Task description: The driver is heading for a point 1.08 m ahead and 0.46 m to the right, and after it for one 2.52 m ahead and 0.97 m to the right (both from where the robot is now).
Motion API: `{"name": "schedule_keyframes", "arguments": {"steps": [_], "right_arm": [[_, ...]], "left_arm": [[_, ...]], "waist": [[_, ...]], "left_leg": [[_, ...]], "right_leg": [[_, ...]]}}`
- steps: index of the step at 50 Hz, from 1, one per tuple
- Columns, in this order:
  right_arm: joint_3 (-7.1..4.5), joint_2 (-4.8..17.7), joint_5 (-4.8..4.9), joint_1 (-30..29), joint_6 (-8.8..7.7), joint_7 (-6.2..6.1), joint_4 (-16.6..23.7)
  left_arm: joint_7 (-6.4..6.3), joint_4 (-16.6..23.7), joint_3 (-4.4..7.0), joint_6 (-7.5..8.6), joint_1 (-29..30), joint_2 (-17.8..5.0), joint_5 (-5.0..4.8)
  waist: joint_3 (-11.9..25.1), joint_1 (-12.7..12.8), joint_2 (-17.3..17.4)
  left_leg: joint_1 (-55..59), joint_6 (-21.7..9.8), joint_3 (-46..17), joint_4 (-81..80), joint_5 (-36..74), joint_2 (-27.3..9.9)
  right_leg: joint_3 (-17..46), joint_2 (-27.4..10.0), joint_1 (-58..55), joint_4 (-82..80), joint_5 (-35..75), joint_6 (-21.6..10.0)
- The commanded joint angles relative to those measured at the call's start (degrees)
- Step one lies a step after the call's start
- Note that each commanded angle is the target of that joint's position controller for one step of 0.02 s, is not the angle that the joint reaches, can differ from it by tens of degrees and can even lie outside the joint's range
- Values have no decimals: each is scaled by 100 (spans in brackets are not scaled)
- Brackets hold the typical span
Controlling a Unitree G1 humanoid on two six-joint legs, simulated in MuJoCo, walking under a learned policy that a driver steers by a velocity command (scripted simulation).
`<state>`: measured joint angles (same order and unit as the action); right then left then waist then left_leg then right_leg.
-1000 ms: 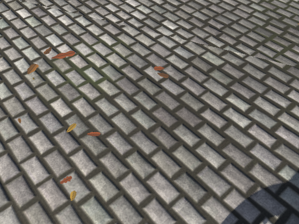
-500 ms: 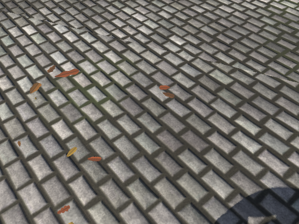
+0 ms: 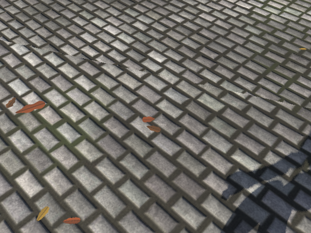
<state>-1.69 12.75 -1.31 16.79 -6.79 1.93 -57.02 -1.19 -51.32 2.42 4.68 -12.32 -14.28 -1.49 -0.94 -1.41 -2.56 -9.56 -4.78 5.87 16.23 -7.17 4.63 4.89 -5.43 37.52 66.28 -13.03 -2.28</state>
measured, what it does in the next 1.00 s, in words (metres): walks ahead, turning right: right foot, then left foot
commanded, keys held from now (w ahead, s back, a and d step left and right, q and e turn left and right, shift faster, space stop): e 1.00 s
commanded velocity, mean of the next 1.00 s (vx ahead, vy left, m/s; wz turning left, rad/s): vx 0.08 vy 0.00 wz -0.53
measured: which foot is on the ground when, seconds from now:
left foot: down 0.00-0.26, up 0.28-0.72, down 0.74-1.00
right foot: up 0.00-0.24, down 0.26-0.74, up 0.76-1.00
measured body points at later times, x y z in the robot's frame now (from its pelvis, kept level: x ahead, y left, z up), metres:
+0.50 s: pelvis +0.13 -0.05 -0.01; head +0.18 -0.08 +0.44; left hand +0.33 +0.19 -0.10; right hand +0.23 -0.35 -0.13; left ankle +0.18 +0.11 -0.68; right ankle +0.20 -0.14 -0.74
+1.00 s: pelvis +0.16 +0.00 +0.00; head +0.20 +0.01 +0.45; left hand +0.43 +0.17 -0.11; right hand +0.12 -0.30 -0.09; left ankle +0.22 +0.09 -0.74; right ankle +0.08 -0.13 -0.66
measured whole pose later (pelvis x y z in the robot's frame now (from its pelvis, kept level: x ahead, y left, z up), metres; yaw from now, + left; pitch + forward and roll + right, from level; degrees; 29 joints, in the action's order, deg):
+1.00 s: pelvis +0.16 +0.00 +0.00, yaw -33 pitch +2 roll -1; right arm -2.7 13.7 -1.0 10.6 0.1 -2.8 -42.6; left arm -1.7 -35.8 5.8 -3.6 -13.9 -18.6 -1.0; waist -1.0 -1.0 -2.8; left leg -13.3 -1.5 4.1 24.0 -12.7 -2.1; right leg 4.9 1.0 33.0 64.1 -19.1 5.7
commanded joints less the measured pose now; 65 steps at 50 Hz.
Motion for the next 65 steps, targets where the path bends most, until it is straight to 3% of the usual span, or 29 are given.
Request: {"name": "schedule_keyframes", "arguments": {"steps": [1, 4, 8, 12, 13, 14, 15, 16, 17, 18, 21, 27, 33, 36, 37, 38, 39, 40, 42, 43, 47, 53, 58, 60, 61, 62, 63, 64, 65], "right_arm": [[-88, 708, -53, -514, -100, -128, 357], [-110, 943, 28, -451, 18, -295, 384], [-180, 1125, 173, -292, 248, -415, 345], [-256, 1144, 295, -506, 468, -498, 503], [-228, 1063, 175, -265, 470, -489, 601], [-50, 532, -118, -1, 411, -423, 816], [-27, 646, -12, 166, 332, -316, 837], [-103, 903, 163, -206, 324, -271, 929], [-120, 910, 207, -489, 367, -304, 982], [-146, 904, 135, -656, 430, -377, 976], [-172, 803, 88, -649, 582, -447, 1088], [-180, 741, 131, -926, 669, -533, 1215], [-225, 794, 197, -929, 522, -428, 1294], [-296, 879, 222, -349, 455, -336, 1163], [-386, 1142, 153, -93, 465, -333, 1113], [-486, 1625, -6, -208, 517, -357, 1216], [-495, 1610, -214, -428, 510, -330, 1332], [-425, 1308, -176, -884, 477, -364, 1579], [-327, 911, 24, -1258, 487, -409, 1747], [-295, 868, 86, -1243, 505, -430, 1763], [-301, 958, 27, -700, 630, -504, 1750], [-474, 1390, 84, -597, 701, -464, 1810], [-530, 1505, 271, -676, 664, -349, 1766], [-451, 1270, 355, -584, 660, -331, 1641], [-334, 928, 168, -389, 633, -289, 1634], [-140, 497, -153, -449, 594, -206, 1890], [-303, 976, 16, -828, 590, -261, 1938], [-380, 1202, 195, -981, 636, -289, 1909], [-403, 1174, 213, -902, 687, -317, 1824]], "left_arm": [[-28, 165, 64, -77, -615, -161, 80], [79, 445, 11, -69, 93, -50, 117], [220, 825, 74, -151, 531, -243, 133], [314, 901, 271, -131, -115, -534, 144], [246, 846, 467, -119, -625, -1081, 167], [140, 941, 570, -170, -807, -1668, 223], [153, 1071, 470, -145, -965, -1375, 301], [165, 1241, 420, -143, -585, -1083, 269], [129, 1357, 376, -171, -119, -921, 165], [102, 1443, 340, -221, 111, -827, 101], [52, 1568, 348, -328, 247, -858, 199], [-128, 1762, 425, -451, 117, -1034, 145], [-176, 1914, 442, -572, 112, -1026, 167], [-194, 2003, 442, -653, 251, -1006, 61], [-198, 2021, 399, -675, 156, -853, 39], [-174, 2087, 324, -676, 14, -518, 27], [-126, 2289, 445, -559, 205, -902, 87], [-88, 2134, 553, -533, 32, -1256, 135], [-104, 1762, 549, -651, -366, -1062, 131], [-96, 1737, 507, -707, -430, -923, 138], [-76, 2068, 380, -731, 188, -698, 19], [81, 2363, 256, -712, 484, -530, 66], [192, 2384, 311, -763, 335, -594, 35], [188, 2166, 377, -743, -139, -674, 65], [120, 2161, 482, -724, -351, -1042, 72], [38, 2348, 503, -696, -270, -1521, 160], [96, 2272, 452, -566, -465, -1307, 305], [141, 2209, 382, -465, -227, -1160, 320], [145, 2160, 345, -412, 146, -1032, 250]], "waist": [[-47, 425, 565], [97, 170, 537], [218, -10, 613], [528, 364, 477], [929, 488, -217], [1284, 177, -1537], [2377, 280, -1324], [2051, 349, -640], [1500, 235, -90], [1193, 168, 305], [942, -48, -159], [944, 137, -453], [812, 222, -721], [802, -77, -689], [848, -101, -354], [694, 129, 1136], [467, 125, 2017], [434, 279, 1445], [424, 389, 876], [312, 344, 864], [153, -49, 1080], [369, -221, 1255], [465, -60, 1304], [597, 196, 1001], [916, 168, 74], [971, -9, -1619], [1301, 480, -1128], [920, 396, -744], [691, 217, -613]], "left_leg": [[-747, -797, -352, -711, 3057, -1546], [-403, -683, -12, -504, 3042, -1508], [502, -622, -85, 43, 2844, -1874], [680, -194, 90, 1783, 3112, -1720], [-43, 183, 291, 3152, 2116, -1203], [-2105, 618, 351, 5118, -2453, -208], [-2664, 571, -923, 6236, -3324, 49], [-2978, 499, -1196, 6422, -2837, -209], [-3116, 504, -1147, 6141, -2289, -419], [-2995, 544, -1139, 5709, -1967, -602], [-2268, 625, -978, 4651, -1556, -478], [-2091, 805, -1142, 3421, -1177, -313], [-1555, 673, -1154, 2389, -1265, -196], [-525, 447, -952, 897, -631, -234], [182, 250, -1285, 477, -465, -828], [673, -354, -2655, 108, -253, -2173], [8, -1073, -3769, -228, 430, -2912], [-86, -1050, -3288, -112, 620, -2786], [-59, -506, -2133, 136, 562, -1997], [-96, -523, -1865, 144, 786, -1922], [425, -701, -1231, 65, 981, -1788], [576, -841, -861, 153, 1391, -2181], [420, -676, -733, 567, 1598, -2325], [-49, -224, -398, 1251, 1221, -2028], [-1001, 291, 75, 2276, -47, -1628], [-2554, 792, 229, 3859, -3213, -970], [-2664, 882, -505, 4706, -3232, -876], [-2683, 855, -667, 5031, -2849, -941], [-2716, 829, -743, 4950, -2421, -971]], "right_leg": [[2, -61, -447, -803, 814, 145], [-351, 28, -646, -2083, 1608, 176], [-480, 111, -502, -2776, 1187, 122], [-822, 577, -1455, -3852, 898, -309], [-32, 216, -2623, -4079, 3057, -629], [1986, -1184, -4196, -3807, 5807, -1573], [3174, -1698, -4761, -4151, 4753, -2245], [2743, -1394, -4386, -4336, 3822, -2000], [2151, -1086, -3801, -4442, 3010, -1621], [1864, -885, -3210, -4566, 2453, -1384], [1474, -381, -2265, -4787, 2027, -1190], [1858, -267, -2176, -4927, 233, -1039], [2370, -174, -2223, -4930, -163, -903], [2372, 107, -1978, -4674, -49, -636], [2089, 414, -1448, -4215, -627, -371], [974, 1272, -287, -2695, -1703, -60], [555, 1415, 304, -1443, -2195, 180], [661, 1098, 194, -564, -1764, 303], [453, 1067, 90, 205, -1058, 463], [388, 1030, 159, 617, -904, 558], [-69, 729, 451, 114, -515, 814], [-512, 309, -444, -1453, -856, 795], [-788, 468, -1493, -3019, -651, 327], [-827, 697, -2706, -4533, 593, -26], [148, -33, -3907, -4545, 2184, -244], [1822, -1506, -4502, -4131, 4630, -1031], [1952, -1890, -3819, -4387, 3953, -1832], [1458, -1443, -3515, -4522, 3269, -1634], [1089, -1072, -3301, -4570, 2727, -1302]]}}
Velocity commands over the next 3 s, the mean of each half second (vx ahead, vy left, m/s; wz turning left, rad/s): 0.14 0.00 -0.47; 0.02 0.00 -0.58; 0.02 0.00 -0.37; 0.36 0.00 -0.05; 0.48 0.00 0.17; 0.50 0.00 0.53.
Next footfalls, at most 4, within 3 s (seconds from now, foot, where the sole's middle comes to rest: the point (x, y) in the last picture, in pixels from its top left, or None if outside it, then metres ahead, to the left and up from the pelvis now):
0.26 right None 0.24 -0.14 -0.78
0.74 left None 0.25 0.07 -0.78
1.22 right None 0.10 -0.15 -0.78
1.70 left None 0.26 0.01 -0.78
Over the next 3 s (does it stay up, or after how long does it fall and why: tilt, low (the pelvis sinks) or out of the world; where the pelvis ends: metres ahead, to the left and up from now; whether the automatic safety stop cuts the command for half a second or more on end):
stays up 0.71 -0.44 -0.01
